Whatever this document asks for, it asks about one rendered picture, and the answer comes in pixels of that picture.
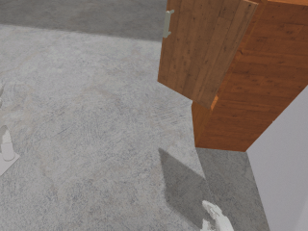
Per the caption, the cupboard door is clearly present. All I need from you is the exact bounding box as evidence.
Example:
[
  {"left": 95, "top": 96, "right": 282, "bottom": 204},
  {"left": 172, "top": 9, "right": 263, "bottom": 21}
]
[{"left": 157, "top": 0, "right": 259, "bottom": 110}]

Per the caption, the handle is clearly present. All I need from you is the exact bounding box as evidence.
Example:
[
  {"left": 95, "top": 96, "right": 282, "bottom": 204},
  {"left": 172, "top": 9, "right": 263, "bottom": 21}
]
[{"left": 163, "top": 10, "right": 174, "bottom": 39}]

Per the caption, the left robot hand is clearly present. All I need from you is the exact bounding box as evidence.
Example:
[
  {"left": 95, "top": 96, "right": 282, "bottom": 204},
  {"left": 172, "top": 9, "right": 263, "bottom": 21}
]
[{"left": 0, "top": 83, "right": 20, "bottom": 177}]

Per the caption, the right robot hand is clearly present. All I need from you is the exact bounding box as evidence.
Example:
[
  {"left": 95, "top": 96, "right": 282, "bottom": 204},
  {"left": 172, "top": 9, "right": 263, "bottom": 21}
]
[{"left": 200, "top": 200, "right": 234, "bottom": 231}]

